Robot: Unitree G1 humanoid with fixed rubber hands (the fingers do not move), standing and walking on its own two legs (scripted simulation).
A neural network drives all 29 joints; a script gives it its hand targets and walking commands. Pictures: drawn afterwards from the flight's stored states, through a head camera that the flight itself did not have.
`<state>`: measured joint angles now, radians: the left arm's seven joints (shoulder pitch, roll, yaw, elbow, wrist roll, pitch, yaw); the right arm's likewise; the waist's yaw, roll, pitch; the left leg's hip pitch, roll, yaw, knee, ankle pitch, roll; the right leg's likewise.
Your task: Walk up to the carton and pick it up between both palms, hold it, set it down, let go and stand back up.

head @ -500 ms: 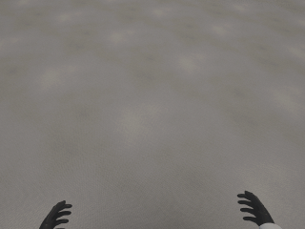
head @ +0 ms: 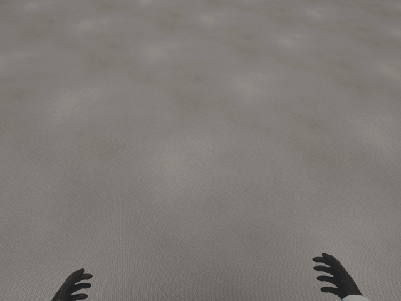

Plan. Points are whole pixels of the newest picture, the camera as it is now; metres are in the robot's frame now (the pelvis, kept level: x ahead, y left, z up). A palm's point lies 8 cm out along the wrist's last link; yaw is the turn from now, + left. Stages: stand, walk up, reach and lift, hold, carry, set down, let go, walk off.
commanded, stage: stand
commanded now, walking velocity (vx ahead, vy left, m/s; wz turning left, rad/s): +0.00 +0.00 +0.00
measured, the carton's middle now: out of the picture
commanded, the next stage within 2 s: walk up in 0.46 s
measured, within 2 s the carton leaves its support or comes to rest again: neither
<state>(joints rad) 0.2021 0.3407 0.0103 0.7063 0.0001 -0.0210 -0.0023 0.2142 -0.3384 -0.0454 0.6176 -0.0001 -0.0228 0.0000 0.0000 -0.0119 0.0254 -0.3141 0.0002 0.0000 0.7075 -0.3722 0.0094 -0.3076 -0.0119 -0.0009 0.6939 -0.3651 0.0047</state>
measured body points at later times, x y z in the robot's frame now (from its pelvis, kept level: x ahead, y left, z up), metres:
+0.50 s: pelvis -0.01 +0.00 +0.00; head -0.01 +0.00 +0.45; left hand +0.12 +0.28 -0.10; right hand +0.14 -0.29 -0.08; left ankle +0.00 +0.11 -0.72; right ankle +0.00 -0.13 -0.72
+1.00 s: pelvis +0.01 +0.11 +0.00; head +0.01 +0.11 +0.45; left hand +0.03 +0.50 -0.06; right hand +0.22 -0.20 -0.07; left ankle +0.04 +0.23 -0.72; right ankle +0.01 -0.12 -0.72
